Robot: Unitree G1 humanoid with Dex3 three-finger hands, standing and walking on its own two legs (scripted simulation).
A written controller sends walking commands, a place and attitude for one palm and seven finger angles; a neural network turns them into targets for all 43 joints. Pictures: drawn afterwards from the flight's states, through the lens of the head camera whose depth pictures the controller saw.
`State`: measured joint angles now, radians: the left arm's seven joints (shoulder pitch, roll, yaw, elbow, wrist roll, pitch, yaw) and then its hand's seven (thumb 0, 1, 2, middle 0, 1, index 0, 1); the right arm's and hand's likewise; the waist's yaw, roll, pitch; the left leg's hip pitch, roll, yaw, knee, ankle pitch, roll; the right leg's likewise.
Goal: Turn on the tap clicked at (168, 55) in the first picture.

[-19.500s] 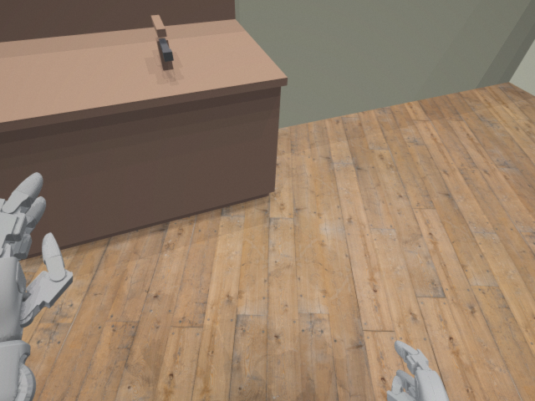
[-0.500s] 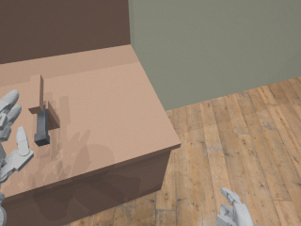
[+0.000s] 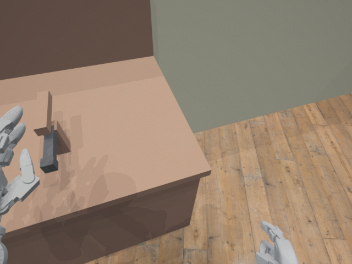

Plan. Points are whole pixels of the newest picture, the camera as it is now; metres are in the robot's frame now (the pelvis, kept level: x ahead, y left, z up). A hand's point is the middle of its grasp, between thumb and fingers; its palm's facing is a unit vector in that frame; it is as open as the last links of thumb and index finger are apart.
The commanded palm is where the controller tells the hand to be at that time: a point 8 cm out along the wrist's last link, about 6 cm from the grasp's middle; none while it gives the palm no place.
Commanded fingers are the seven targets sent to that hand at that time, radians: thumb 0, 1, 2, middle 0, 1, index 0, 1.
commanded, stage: shuffle to correct the standing spot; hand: left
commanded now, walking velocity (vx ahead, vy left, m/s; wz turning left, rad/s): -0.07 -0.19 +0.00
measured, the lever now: (49, 164) +0.32 +0.31 +0.04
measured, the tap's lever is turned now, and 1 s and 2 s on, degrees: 0 0 0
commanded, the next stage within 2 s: come to a stop and stand still in 0.80 s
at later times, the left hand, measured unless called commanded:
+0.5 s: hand (25, 189) +0.20 +0.24 +0.17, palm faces +0.33 -0.86 -0.39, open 7.5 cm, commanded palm +0.14 +0.28 +0.19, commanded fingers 0.00 0.90 0.90 -0.20 -0.30 -0.20 -0.30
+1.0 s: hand (14, 171) +0.22 +0.26 +0.19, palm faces +0.36 -0.79 -0.50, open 7.5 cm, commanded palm +0.14 +0.27 +0.19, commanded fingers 0.00 0.90 0.90 -0.20 -0.30 -0.20 -0.30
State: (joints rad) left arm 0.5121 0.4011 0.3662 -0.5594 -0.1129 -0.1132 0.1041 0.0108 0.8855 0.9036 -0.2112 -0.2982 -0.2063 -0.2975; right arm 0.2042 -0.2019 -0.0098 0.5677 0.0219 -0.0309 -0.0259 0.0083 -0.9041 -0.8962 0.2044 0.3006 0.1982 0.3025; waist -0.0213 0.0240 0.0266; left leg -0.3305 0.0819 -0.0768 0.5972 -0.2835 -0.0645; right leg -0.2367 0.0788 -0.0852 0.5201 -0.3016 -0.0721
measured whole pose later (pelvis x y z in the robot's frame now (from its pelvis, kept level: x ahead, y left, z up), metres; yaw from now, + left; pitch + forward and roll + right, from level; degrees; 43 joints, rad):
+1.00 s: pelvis -0.01 -0.01 +0.00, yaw +0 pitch +0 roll -1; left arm 0.30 0.52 0.42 -0.42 -0.05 -0.18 0.03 0.01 0.88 0.90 -0.22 -0.30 -0.21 -0.30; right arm 0.25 -0.20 -0.03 0.61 0.01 -0.12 -0.04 0.01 -0.90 -0.90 0.20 0.30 0.20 0.30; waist 0.05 -0.01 0.05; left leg -0.36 0.07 -0.05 0.61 -0.22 -0.02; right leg -0.24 0.07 -0.09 0.50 -0.27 -0.08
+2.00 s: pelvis -0.01 +0.07 +0.01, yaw -1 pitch -1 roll -2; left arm 0.41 0.35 0.35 -0.45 -0.03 -0.21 0.10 0.01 0.89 0.90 -0.21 -0.30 -0.20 -0.30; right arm 0.21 -0.19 0.02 0.59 0.01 -0.12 -0.02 0.01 -0.90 -0.90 0.21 0.30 0.20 0.30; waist 0.02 -0.02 0.04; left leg -0.25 -0.02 0.05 0.45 -0.20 0.06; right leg -0.16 -0.03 -0.03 0.37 -0.20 0.04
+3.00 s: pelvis +0.00 +0.01 +0.01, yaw -1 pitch +0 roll -2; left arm 0.48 0.36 0.34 -0.48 -0.08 -0.15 0.11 0.01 0.88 0.90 -0.21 -0.30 -0.21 -0.30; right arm 0.21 -0.23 -0.02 0.58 0.02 -0.07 -0.04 0.01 -0.90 -0.90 0.20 0.30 0.20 0.30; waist -0.01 0.03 0.02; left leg -0.28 0.07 0.01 0.52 -0.25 -0.02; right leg -0.19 0.07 -0.06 0.42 -0.24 -0.05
